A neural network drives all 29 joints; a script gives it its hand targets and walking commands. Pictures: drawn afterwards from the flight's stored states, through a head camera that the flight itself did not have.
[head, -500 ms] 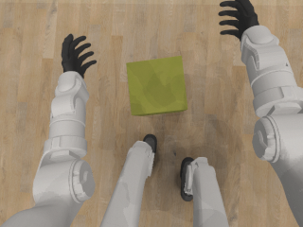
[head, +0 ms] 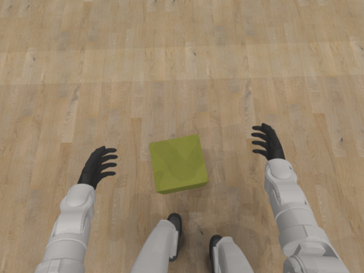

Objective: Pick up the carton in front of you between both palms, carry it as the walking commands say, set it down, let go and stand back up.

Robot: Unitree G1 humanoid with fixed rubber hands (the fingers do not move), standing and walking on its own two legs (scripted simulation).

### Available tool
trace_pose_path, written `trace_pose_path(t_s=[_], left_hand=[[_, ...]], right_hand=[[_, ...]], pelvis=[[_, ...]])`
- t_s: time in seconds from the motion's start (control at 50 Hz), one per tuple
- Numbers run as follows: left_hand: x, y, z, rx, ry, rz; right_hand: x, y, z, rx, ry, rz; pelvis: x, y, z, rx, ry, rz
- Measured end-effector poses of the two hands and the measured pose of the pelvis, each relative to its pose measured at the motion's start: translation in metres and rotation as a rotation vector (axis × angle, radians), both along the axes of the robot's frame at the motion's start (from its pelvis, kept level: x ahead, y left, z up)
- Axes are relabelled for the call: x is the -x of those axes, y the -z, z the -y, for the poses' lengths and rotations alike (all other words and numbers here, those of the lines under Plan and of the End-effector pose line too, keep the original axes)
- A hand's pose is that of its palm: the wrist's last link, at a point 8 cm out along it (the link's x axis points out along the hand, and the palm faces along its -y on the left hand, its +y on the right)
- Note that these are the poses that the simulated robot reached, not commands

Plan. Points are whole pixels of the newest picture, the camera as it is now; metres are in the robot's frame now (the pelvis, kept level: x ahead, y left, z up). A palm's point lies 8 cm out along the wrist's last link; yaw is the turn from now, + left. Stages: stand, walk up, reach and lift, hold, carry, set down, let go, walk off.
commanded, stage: let go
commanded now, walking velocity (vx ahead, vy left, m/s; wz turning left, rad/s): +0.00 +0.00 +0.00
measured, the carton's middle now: (179, 166) +0.41 +0.09 -0.60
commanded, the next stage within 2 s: stand in 0.98 s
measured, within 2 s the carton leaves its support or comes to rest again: neither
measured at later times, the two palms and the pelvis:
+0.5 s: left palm (82, 229) +0.19 +0.22 -0.02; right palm (339, 224) +0.25 -0.24 -0.02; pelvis +0.04 -0.02 +0.05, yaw +3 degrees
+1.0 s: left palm (72, 232) +0.18 +0.23 -0.02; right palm (349, 241) +0.22 -0.25 -0.02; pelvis +0.04 -0.03 +0.05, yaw +4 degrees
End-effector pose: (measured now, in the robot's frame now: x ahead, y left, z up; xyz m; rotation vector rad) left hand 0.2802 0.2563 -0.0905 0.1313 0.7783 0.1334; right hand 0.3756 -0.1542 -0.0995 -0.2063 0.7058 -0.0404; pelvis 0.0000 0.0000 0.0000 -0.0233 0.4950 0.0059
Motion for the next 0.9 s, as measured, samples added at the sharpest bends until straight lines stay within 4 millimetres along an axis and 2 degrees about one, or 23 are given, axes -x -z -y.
trace_pose_path(t_s=[0.22, 0.32, 0.44, 0.64, 0.74, 0.9], left_hand=[[0.070, -0.047, 0.010, 0.011, -0.017, -0.029], [0.089, -0.063, 0.020, 0.010, -0.021, -0.036], [0.092, -0.073, 0.032, 0.001, 0.000, -0.025], [0.085, -0.073, 0.055, 0.000, 0.037, -0.016], [0.086, -0.072, 0.055, -0.025, 0.035, -0.042], [0.092, -0.076, 0.033, -0.077, -0.021, -0.065]], right_hand=[[0.054, -0.035, 0.025, 0.000, -0.027, -0.036], [0.083, -0.049, 0.043, 0.001, -0.029, -0.047], [0.114, -0.067, 0.069, 0.002, -0.021, -0.056], [0.159, -0.087, 0.108, 0.001, 0.015, -0.080], [0.166, -0.086, 0.111, -0.006, 0.021, -0.080], [0.159, -0.080, 0.099, -0.004, 0.008, -0.067]], pelvis=[[-0.031, -0.031, -0.003, -0.016, -0.023, 0.211], [-0.038, -0.041, 0.004, -0.027, -0.031, 0.300], [-0.042, -0.049, 0.017, -0.045, -0.036, 0.393], [-0.046, -0.053, 0.036, -0.059, -0.031, 0.516], [-0.044, -0.051, 0.039, -0.060, -0.036, 0.547], [-0.043, -0.048, 0.033, -0.061, -0.050, 0.566]])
